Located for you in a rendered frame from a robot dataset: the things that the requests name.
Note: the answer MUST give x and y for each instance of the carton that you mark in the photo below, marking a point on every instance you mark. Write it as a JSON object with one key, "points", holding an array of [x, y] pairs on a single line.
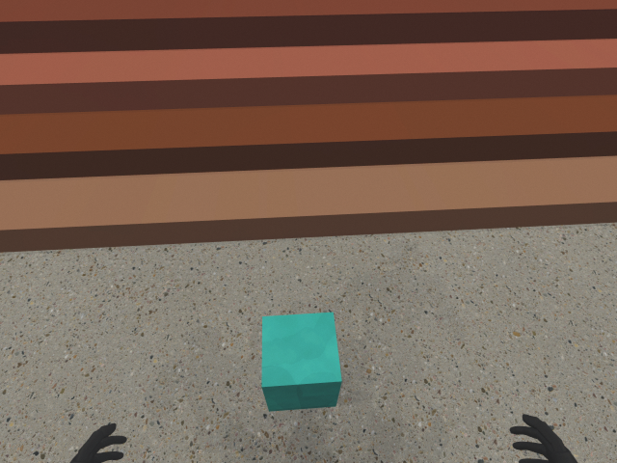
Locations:
{"points": [[300, 363]]}

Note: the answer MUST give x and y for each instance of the right robot hand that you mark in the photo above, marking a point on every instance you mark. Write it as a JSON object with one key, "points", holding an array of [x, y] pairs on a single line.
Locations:
{"points": [[552, 446]]}

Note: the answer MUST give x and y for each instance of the left robot hand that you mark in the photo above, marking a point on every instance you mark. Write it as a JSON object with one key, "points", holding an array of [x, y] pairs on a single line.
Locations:
{"points": [[99, 440]]}

